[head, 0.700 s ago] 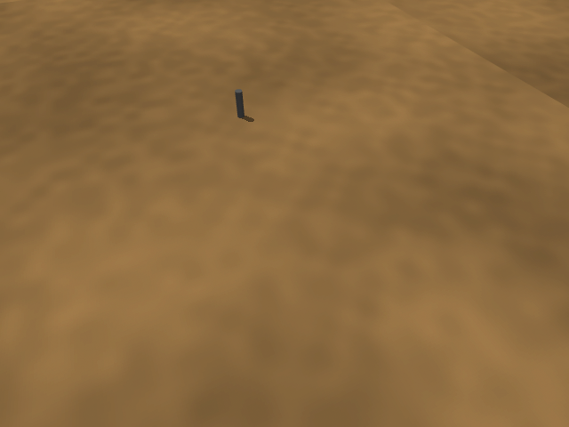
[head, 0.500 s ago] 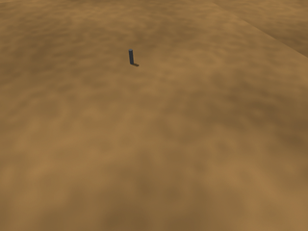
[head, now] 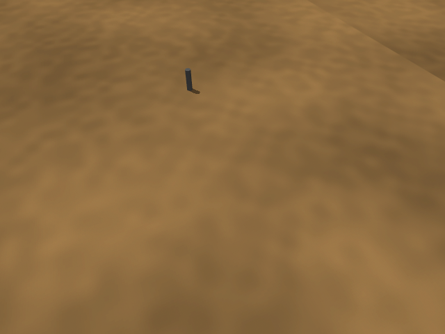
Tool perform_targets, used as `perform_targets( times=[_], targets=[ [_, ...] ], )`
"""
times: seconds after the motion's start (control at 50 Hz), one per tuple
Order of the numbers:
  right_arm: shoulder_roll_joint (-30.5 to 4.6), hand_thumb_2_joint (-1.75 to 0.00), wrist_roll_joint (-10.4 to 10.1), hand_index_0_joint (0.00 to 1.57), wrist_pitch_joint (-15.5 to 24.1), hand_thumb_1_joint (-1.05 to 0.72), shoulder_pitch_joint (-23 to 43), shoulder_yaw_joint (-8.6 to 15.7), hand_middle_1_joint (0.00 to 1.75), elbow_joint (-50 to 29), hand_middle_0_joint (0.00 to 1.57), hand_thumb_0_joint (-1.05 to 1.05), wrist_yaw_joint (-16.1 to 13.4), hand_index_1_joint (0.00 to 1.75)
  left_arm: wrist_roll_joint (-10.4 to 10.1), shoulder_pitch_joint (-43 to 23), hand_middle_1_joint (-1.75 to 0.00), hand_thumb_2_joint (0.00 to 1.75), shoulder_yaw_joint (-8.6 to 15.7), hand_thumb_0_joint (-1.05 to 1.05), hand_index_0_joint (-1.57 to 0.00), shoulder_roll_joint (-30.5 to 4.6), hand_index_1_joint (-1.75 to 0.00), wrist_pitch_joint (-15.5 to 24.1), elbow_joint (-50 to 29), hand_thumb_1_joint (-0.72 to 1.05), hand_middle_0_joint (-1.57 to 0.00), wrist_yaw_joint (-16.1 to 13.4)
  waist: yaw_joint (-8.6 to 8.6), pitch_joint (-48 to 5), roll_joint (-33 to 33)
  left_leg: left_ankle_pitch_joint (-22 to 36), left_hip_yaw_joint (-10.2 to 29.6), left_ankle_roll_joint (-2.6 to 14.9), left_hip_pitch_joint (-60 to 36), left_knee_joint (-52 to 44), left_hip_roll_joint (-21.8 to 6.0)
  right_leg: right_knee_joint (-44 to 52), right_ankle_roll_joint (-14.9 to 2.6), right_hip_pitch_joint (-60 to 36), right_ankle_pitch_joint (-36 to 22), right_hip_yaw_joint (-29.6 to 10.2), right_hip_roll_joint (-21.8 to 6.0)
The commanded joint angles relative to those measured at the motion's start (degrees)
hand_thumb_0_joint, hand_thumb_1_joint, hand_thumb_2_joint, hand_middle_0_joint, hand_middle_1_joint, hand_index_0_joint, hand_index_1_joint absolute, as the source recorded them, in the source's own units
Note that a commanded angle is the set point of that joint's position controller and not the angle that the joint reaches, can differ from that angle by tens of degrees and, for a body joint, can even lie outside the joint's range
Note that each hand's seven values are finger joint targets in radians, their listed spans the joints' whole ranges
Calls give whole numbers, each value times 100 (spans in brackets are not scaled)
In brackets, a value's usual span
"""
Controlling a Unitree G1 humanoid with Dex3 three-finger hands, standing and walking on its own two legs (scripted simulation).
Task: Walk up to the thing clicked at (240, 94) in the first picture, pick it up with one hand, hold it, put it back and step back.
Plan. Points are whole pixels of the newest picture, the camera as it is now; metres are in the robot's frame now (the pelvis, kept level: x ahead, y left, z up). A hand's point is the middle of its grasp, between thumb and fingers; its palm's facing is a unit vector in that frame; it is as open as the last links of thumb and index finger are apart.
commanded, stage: stand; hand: left
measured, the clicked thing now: (188, 79) +1.92 +0.29 -0.70
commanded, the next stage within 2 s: walk up in 0.42 s
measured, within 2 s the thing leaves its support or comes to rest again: neither
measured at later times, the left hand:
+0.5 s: hand out of the picture +0.09 +0.26 -0.15, palm faces +0.00 -0.95 -0.32, open 7.4 cm
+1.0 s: hand (55, 279) +0.25 +0.40 -0.16, palm faces -0.03 -0.96 -0.27, open 7.4 cm
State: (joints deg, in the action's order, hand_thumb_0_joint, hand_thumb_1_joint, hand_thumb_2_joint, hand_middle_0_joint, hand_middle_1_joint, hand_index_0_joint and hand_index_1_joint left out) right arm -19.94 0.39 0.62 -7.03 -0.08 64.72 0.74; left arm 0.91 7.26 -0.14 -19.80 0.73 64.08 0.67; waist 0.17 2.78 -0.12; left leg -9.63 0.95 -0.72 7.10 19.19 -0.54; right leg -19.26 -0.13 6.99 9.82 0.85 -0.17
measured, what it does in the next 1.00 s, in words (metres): walks ahead: left foot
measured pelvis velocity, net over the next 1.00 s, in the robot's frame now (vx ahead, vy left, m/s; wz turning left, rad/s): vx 0.18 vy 0.12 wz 0.03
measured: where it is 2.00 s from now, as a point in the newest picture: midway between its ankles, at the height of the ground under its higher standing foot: (202, 212)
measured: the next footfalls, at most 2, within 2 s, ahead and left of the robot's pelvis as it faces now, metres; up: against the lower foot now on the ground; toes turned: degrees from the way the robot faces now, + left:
left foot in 0.78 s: +0.21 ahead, +0.22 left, +0.00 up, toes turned +8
right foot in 1.30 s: +0.56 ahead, +0.01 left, +0.00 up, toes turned -4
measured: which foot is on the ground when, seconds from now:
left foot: down 0.00-0.48, up 0.50-0.76, down 0.78-1.00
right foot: down 0.00-0.78, up 0.80-1.00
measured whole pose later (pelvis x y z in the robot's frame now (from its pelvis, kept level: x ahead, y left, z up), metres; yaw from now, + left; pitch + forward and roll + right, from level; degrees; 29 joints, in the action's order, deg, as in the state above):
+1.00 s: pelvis +0.18 +0.12 +0.00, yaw +2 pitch -3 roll +0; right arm -21.8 0.5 5.4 -18.0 4.0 56.7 3.8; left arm 0.5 13.2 3.0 -26.1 2.1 57.3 5.9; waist 1.6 0.5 -5.3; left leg -14.3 -7.2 2.1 6.3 23.3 -0.5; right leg -58.2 -0.6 30.0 12.5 -2.7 -2.6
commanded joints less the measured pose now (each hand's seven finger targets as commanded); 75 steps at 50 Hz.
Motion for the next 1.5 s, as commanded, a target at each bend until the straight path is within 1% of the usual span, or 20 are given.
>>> perform_targets(
  times=[0.0,0.38,0.4,0.42,0.48,0.54,0.66,0.74,0.76,0.78,0.82,0.9,1.0,1.2,1.26,1.3,1.32,1.34,1.4,1.48],
  targets=[
    [-1163,-90,8,20,111,-90,244,188,30,-369,20,0,-118,30,-35,-319,-30,90,233,0,-20,-1231,-30,127,-345,90,-20,-111,1,-347,43,369,515,208,25,-322,-631,368,-134,-120,-385,-616,-730],
    [-1209,-90,2,20,114,-90,227,204,30,-362,20,0,-132,30,-50,-308,-30,90,221,0,-20,-1241,-30,125,-355,90,-20,-123,-7,-431,5,833,490,187,-157,-261,-653,336,-138,-194,-836,-588,-751],
    [-1867,-90,104,20,230,-90,-83,660,30,-648,20,0,53,30,71,139,-30,90,666,0,-20,-1961,-30,239,-599,90,-20,87,-83,-1137,-53,-2595,634,685,169,344,-519,-207,-362,-496,2347,-454,-536],
    [-1875,-90,142,20,225,-90,199,677,30,-717,20,0,148,30,120,212,-30,90,695,0,-20,-1921,-30,249,-550,90,-20,153,-238,-540,50,-3341,743,727,1238,505,-511,-219,-519,-290,3239,-832,-736],
    [-1375,-90,211,20,234,-90,1085,593,30,-1210,20,0,235,30,141,623,-30,90,857,0,-20,-2207,-30,342,-640,90,-20,173,-754,593,-957,-1724,-45,286,3795,2875,-162,1550,-1365,-876,4166,-2882,-2437],
    [-1544,-90,130,20,357,-90,693,715,30,-1115,20,0,309,30,126,468,-30,90,843,0,-20,-2068,-30,430,-820,90,-20,165,-526,305,-352,-1502,382,190,3570,2799,-541,1407,-1428,-1343,2686,-2335,-2154],
    [-1497,-90,127,20,227,-90,58,841,30,-1188,20,0,545,30,144,-328,-30,90,818,0,-20,-2207,-30,375,-1283,90,-20,294,-17,131,-1280,-534,-292,19,1070,1886,-471,1283,-897,911,2766,-686,-1366],
    [-1770,-90,142,20,305,-90,-1546,1047,30,-732,20,0,384,30,155,-433,-30,90,685,0,-20,-1829,-30,287,-1346,90,-20,342,793,-225,86,-548,-630,59,-1594,1340,-171,-936,-752,2737,2930,78,-839],
    [-2216,-90,203,20,354,-90,-2229,1179,30,-537,20,0,285,30,151,-46,-30,90,535,0,-20,-1352,-30,275,-1317,90,-20,351,1055,-516,1800,-2198,256,277,-2291,489,-563,-3129,-610,3346,2679,597,-157],
    [-2676,-90,259,20,421,-90,-2441,1214,30,-684,20,0,192,30,79,76,-30,90,400,0,-20,-1035,-30,284,-1411,90,-20,329,1049,-407,2557,-4332,3185,513,-1918,-738,-1887,-4925,-373,4209,2575,-303,514],
    [-2828,-90,-21,20,480,-90,-863,1164,30,-1232,20,0,187,30,48,374,-30,90,465,0,-20,-1702,-30,294,-1327,90,-20,260,310,182,1414,-4932,4339,1212,-305,-1831,-2770,-5224,-436,3683,1663,-1039,-238],
    [-1845,-90,-28,20,624,-90,-501,799,30,-1354,20,0,157,30,-139,730,-30,90,618,0,-20,-1957,-30,274,-850,90,-20,386,-48,433,732,-2283,1104,513,356,-1258,-1403,-4040,-95,2788,262,-773,-568],
    [-1842,-90,-36,20,716,-90,-798,802,30,-1383,20,0,135,30,-45,348,-30,90,634,0,-20,-1783,-30,147,-1110,90,-20,532,-9,595,522,-1693,485,613,133,-1575,-1405,-3393,148,3073,-423,-585,-537],
    [-1802,-90,24,20,540,-90,-1688,816,30,-1369,20,0,40,30,-11,-1456,-30,90,412,0,-20,-1157,-30,194,-1856,90,-20,521,571,402,443,1853,-356,383,-1035,-726,-1145,-1032,-233,2422,-678,589,-186],
    [-1825,-90,65,20,482,-90,-1591,810,30,-1525,20,0,-48,30,-35,-203,-30,90,567,0,-20,-1378,-30,202,-1556,90,-20,402,-56,-585,366,2986,-395,425,-1034,1063,-1138,-898,-442,621,-351,672,102],
    [-1373,-90,35,20,472,-90,-1891,614,30,-1664,20,0,-12,30,56,1643,-30,90,858,0,-20,-1975,-30,255,-1193,90,-20,245,-818,-2043,-630,1210,-648,421,568,3805,-569,-863,-808,-2250,820,-801,-901],
    [-1232,-90,-97,20,490,-90,-2130,567,30,-1778,20,0,-3,30,43,1882,-30,90,991,0,-20,-2379,-30,287,-1203,90,-20,210,-861,-2386,-1556,-1964,-449,190,2450,5103,341,-442,-1639,-3641,732,-3722,-2442],
    [-1814,-90,-94,20,474,-90,-1800,670,30,-1680,20,0,-93,30,-47,1556,-30,90,1031,0,-20,-2396,-30,286,-1321,90,-20,190,-876,-1966,-994,-2221,31,194,3153,5592,67,-273,-2094,-3355,481,-4344,-2672],
    [-1533,-90,-158,20,543,-90,-1255,600,30,-1606,20,0,-4,30,-166,769,-30,90,826,0,-20,-1855,-30,331,-1577,90,-20,68,-422,-630,-145,-1117,588,379,2484,5434,-297,20,-1341,-1008,-1137,-1729,-1782],
    [-1310,-90,-8,20,408,-90,-1425,616,30,-1624,20,0,129,30,-116,481,-30,90,739,0,-20,-1609,-30,500,-1659,90,-20,139,-50,119,-451,-463,281,266,2146,4400,-359,336,-1094,273,-1504,-517,-1177]
  ],
)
